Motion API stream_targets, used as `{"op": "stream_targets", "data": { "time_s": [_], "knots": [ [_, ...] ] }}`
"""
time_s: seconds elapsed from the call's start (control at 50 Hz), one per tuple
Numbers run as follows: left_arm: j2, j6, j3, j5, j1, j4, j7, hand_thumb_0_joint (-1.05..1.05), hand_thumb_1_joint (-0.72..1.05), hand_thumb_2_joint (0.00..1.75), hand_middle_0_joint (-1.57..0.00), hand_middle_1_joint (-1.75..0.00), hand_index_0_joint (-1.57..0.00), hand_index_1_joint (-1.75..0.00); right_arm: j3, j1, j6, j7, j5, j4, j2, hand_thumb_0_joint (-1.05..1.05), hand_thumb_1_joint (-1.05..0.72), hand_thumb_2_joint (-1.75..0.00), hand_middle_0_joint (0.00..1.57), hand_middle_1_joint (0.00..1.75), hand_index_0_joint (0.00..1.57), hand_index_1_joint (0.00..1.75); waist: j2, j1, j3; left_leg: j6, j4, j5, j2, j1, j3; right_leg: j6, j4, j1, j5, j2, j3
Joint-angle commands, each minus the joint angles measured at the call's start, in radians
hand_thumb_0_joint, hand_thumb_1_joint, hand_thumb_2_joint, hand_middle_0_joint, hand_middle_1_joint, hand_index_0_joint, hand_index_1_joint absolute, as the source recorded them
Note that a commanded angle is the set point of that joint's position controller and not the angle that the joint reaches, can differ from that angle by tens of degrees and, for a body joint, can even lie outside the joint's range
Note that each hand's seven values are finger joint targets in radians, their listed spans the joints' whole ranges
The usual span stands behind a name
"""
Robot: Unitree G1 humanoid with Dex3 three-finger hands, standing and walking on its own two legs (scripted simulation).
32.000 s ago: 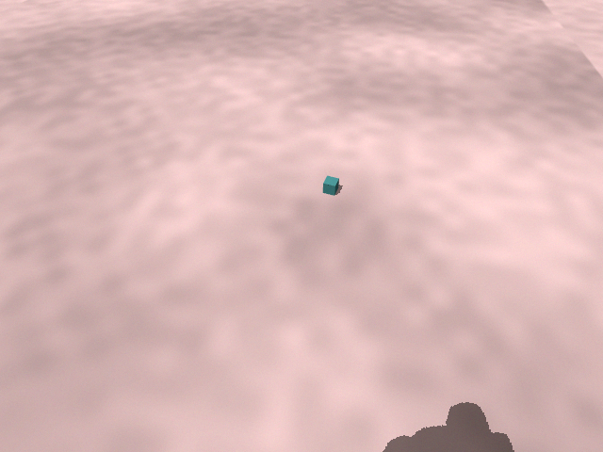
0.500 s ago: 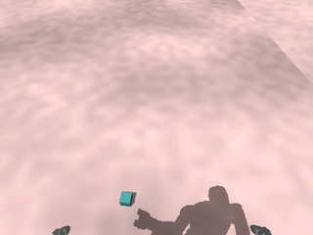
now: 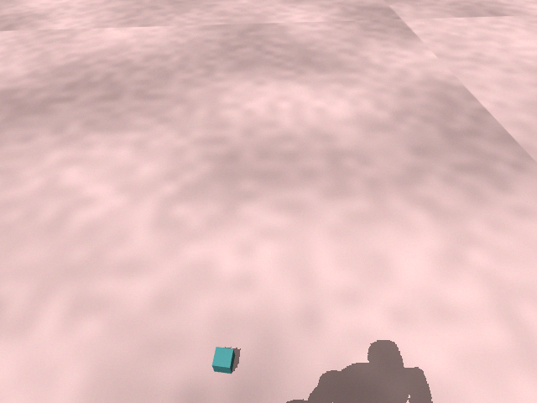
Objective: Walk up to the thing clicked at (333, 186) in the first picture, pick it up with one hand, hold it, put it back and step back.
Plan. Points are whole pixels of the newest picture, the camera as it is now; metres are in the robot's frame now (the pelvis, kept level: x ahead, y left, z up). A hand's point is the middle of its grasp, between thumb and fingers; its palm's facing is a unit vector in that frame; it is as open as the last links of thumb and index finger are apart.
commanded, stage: stand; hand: left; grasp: from above
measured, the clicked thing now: (223, 360) +0.45 +0.19 -0.75
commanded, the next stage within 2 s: step back in 1.76 s
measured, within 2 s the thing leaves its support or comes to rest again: neither
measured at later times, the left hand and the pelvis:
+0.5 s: hand out of the picture +0.04 +0.23 -0.16, palm faces +0.03 -0.94 -0.33, open 7.4 cm; pelvis +0.00 -0.01 +0.00, yaw +0 degrees
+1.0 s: hand out of the picture +0.07 +0.22 -0.16, palm faces +0.02 -0.94 -0.33, open 7.4 cm; pelvis +0.01 -0.02 +0.00, yaw +0 degrees
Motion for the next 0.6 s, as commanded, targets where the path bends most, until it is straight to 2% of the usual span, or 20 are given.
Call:
{"op": "stream_targets", "data": {
  "time_s": [0.0, 0.02, 0.08, 0.18, 0.28, 0.4, 0.48, 0.52, 0.54, 0.58],
  "knots": [
    [0.187, -0.027, 0.031, 0.005, -0.035, -0.036, 0.011, 0.00, 0.90, 0.90, -0.20, -0.30, -0.20, -0.30, -0.034, -0.029, -0.022, -0.013, 0.006, -0.046, -0.188, 0.00, -0.90, -0.90, 0.20, 0.30, 0.20, 0.30, -0.004, -0.013, -0.017, 0.005, -0.118, 0.140, 0.108, -0.025, -0.103, -0.048, -0.085, -0.004, 0.087, -0.052, 0.057],
    [0.184, -0.025, 0.030, 0.002, -0.035, -0.034, 0.009, 0.00, 0.90, 0.90, -0.20, -0.30, -0.20, -0.30, -0.034, -0.023, -0.021, -0.012, 0.006, -0.041, -0.200, 0.00, -0.90, -0.90, 0.20, 0.30, 0.20, 0.30, 0.018, -0.015, -0.004, 0.008, -0.133, 0.067, 0.107, -0.048, -0.104, -0.047, -0.089, -0.003, 0.066, -0.049, 0.055],
    [0.189, -0.030, 0.030, 0.004, -0.042, -0.027, 0.008, 0.00, 0.90, 0.90, -0.20, -0.30, -0.20, -0.30, -0.034, -0.039, -0.019, -0.008, 0.005, -0.039, -0.203, 0.00, -0.90, -0.90, 0.20, 0.30, 0.20, 0.30, -0.004, -0.012, -0.009, 0.011, -0.133, 0.088, 0.112, -0.053, -0.107, -0.048, -0.096, 0.011, 0.069, -0.055, 0.056],
    [0.195, -0.030, 0.030, 0.002, -0.043, -0.012, 0.003, 0.00, 0.90, 0.90, -0.20, -0.30, -0.20, -0.30, -0.029, -0.054, -0.019, -0.004, 0.007, -0.031, -0.204, 0.00, -0.90, -0.90, 0.20, 0.30, 0.20, 0.30, 0.001, -0.008, 0.000, 0.009, -0.148, 0.030, 0.114, -0.050, -0.110, -0.049, -0.108, -0.009, 0.037, -0.054, 0.059],
    [0.208, -0.037, 0.030, -0.001, -0.064, -0.015, 0.002, 0.00, 0.90, 0.90, -0.20, -0.30, -0.20, -0.30, -0.025, -0.045, -0.021, -0.003, 0.009, -0.024, -0.210, 0.00, -0.90, -0.90, 0.20, 0.30, 0.20, 0.30, -0.014, -0.017, -0.039, 0.010, -0.131, 0.111, 0.118, -0.024, -0.098, -0.051, -0.114, 0.016, 0.086, -0.065, 0.071],
    [0.215, -0.034, 0.025, -0.001, -0.066, -0.005, -0.002, 0.00, 0.90, 0.90, -0.20, -0.30, -0.20, -0.30, -0.022, -0.059, -0.018, -0.001, 0.011, -0.016, -0.224, 0.00, -0.90, -0.90, 0.20, 0.30, 0.20, 0.30, -0.004, -0.017, -0.005, 0.006, -0.147, 0.046, 0.117, -0.049, -0.100, -0.053, -0.125, -0.009, 0.030, -0.056, 0.068],
    [0.220, -0.040, 0.025, -0.005, -0.072, -0.007, -0.003, 0.00, 0.90, 0.90, -0.20, -0.30, -0.20, -0.30, -0.017, -0.044, -0.021, 0.000, 0.010, -0.008, -0.221, 0.00, -0.90, -0.90, 0.20, 0.30, 0.20, 0.30, -0.011, -0.019, -0.038, 0.006, -0.133, 0.134, 0.122, -0.028, -0.093, -0.057, -0.123, 0.022, 0.091, -0.063, 0.075],
    [0.220, -0.041, 0.023, -0.006, -0.068, -0.003, -0.004, 0.00, 0.90, 0.90, -0.20, -0.30, -0.20, -0.30, -0.016, -0.052, -0.021, 0.001, 0.012, -0.006, -0.227, 0.00, -0.90, -0.90, 0.20, 0.30, 0.20, 0.30, -0.008, -0.017, -0.023, 0.007, -0.133, 0.126, 0.121, -0.030, -0.093, -0.053, -0.128, 0.012, 0.086, -0.060, 0.073],
    [0.222, -0.040, 0.026, -0.008, -0.075, -0.005, -0.004, 0.00, 0.90, 0.90, -0.20, -0.30, -0.20, -0.30, -0.016, -0.053, -0.022, -0.001, 0.011, -0.007, -0.228, 0.00, -0.90, -0.90, 0.20, 0.30, 0.20, 0.30, 0.000, -0.021, -0.050, 0.009, -0.129, 0.153, 0.125, -0.007, -0.088, -0.056, -0.118, 0.019, 0.118, -0.065, 0.075],
    [0.225, -0.040, 0.025, -0.009, -0.079, -0.004, -0.003, 0.00, 0.90, 0.90, -0.20, -0.30, -0.20, -0.30, -0.011, -0.048, -0.022, -0.001, 0.013, -0.004, -0.223, 0.00, -0.90, -0.90, 0.20, 0.30, 0.20, 0.30, -0.008, -0.021, -0.041, 0.005, -0.129, 0.179, 0.127, -0.018, -0.089, -0.054, -0.118, 0.027, 0.136, -0.065, 0.072]
  ]
}}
